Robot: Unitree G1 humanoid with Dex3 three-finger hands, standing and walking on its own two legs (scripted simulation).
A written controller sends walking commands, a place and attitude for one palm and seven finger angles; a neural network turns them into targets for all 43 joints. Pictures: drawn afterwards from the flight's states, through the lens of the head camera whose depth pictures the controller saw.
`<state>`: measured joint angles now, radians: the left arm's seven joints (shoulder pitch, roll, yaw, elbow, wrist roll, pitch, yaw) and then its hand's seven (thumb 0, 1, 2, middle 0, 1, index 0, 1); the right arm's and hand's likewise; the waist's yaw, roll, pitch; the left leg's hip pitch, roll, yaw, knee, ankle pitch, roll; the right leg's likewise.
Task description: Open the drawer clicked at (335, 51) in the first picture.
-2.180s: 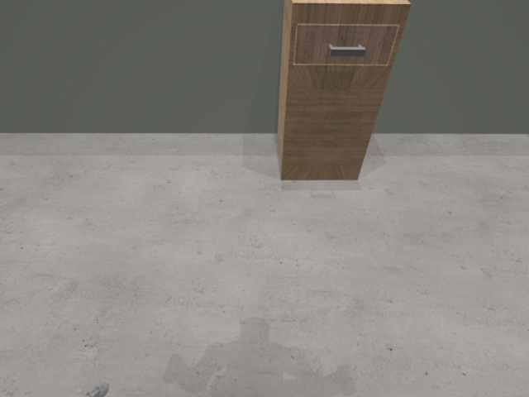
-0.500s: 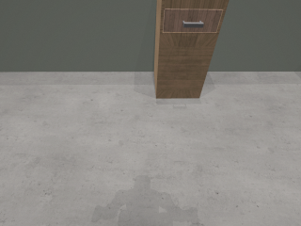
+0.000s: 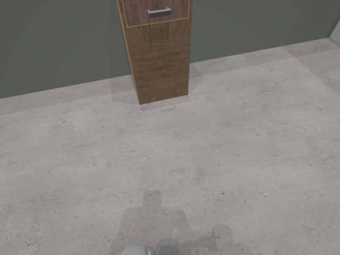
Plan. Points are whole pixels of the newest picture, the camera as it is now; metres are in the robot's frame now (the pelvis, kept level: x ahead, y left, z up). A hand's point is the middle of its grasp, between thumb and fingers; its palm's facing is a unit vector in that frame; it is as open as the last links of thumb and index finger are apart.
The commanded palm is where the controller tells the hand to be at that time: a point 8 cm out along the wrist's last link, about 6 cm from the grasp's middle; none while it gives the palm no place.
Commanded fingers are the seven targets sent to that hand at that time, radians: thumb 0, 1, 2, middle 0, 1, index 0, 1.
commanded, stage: walk to a spot facing it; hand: left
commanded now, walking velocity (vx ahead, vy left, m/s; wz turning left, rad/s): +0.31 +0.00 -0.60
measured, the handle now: (159, 11) +1.35 +0.19 -0.04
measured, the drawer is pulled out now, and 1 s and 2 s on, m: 0.00 0.00 0.00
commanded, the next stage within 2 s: turn to face it in 1.90 s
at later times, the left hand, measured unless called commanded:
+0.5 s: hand (81, 225) +0.21 +0.30 -0.19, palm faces -0.21 -0.96 -0.16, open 7.4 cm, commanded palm none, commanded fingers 0.00 0.90 0.90 -0.20 -0.30 -0.20 -0.30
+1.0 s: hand (153, 151) +0.50 +0.12 -0.20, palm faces -0.55 -0.83 -0.09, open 7.4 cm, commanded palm none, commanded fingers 0.00 0.90 0.90 -0.20 -0.30 -0.20 -0.30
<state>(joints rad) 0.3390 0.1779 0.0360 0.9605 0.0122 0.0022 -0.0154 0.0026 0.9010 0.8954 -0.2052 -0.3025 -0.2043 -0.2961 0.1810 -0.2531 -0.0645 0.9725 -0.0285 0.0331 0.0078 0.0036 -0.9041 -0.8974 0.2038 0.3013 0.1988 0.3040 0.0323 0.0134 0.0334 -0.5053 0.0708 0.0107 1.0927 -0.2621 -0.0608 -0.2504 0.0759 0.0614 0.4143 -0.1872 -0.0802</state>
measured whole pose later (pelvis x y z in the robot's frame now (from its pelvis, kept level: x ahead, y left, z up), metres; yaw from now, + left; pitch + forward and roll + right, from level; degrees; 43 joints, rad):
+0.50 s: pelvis +0.13 +0.10 +0.00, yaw -17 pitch +0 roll -3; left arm 0.32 0.28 0.10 0.98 0.04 0.02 -0.04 0.01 0.91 0.90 -0.20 -0.30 -0.20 -0.30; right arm 0.26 -0.14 -0.01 0.92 -0.02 -0.07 -0.01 0.00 -0.90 -0.90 0.21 0.30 0.20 0.30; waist 0.03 -0.06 -0.02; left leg -0.17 0.05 0.14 0.46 -0.29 0.05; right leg -0.51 0.01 0.02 1.15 -0.28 0.01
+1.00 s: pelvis +0.33 +0.04 -0.03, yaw -35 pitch +0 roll -1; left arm 0.16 0.17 0.05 0.96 0.01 -0.02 -0.03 0.00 0.91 0.90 -0.20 -0.30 -0.20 -0.30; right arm 0.57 -0.07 -0.01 1.14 0.00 -0.02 -0.03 0.00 -0.90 -0.90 0.21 0.30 0.20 0.30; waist -0.01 -0.05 0.07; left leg -0.17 0.09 0.25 1.19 -0.44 -0.03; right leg -0.34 0.08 -0.19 0.65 -0.34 -0.17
